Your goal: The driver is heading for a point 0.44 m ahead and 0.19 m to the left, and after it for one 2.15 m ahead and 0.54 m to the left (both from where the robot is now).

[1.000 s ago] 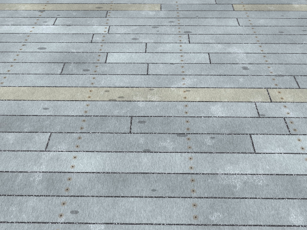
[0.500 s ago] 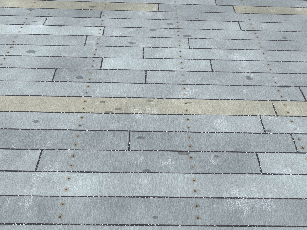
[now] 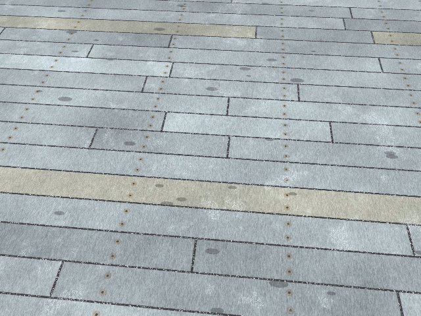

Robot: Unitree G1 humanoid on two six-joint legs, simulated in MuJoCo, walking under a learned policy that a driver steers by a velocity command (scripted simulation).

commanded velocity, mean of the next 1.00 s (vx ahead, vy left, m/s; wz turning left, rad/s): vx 0.50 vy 0.00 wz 0.41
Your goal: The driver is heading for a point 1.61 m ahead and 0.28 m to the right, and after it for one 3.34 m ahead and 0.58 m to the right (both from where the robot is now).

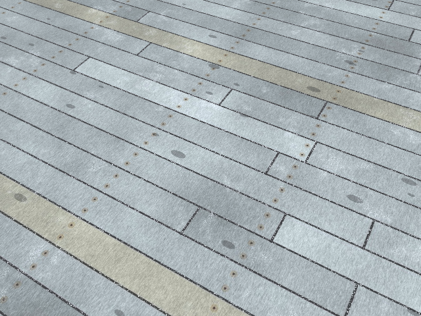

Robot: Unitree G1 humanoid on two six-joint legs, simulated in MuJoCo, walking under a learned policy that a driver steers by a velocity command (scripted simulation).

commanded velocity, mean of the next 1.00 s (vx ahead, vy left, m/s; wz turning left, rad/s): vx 0.50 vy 0.00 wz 0.03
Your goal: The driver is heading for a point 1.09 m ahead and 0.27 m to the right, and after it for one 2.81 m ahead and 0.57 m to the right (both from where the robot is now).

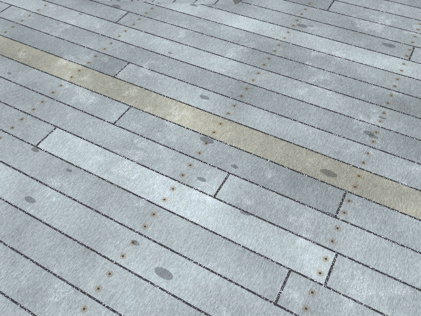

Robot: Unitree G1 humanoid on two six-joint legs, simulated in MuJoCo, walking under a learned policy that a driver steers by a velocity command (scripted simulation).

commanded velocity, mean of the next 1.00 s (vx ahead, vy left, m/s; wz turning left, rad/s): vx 0.50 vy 0.00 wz -0.16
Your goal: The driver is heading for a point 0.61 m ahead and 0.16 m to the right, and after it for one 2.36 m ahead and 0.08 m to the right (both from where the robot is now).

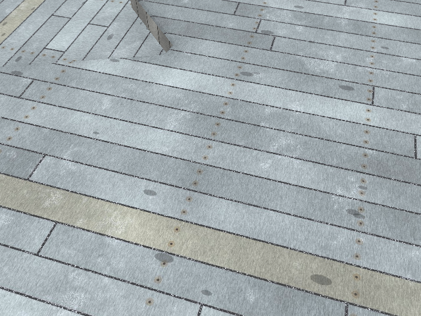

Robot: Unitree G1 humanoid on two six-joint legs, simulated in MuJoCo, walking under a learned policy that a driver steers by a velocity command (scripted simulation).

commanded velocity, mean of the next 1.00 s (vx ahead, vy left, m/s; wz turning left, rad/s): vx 0.45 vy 0.00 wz -0.45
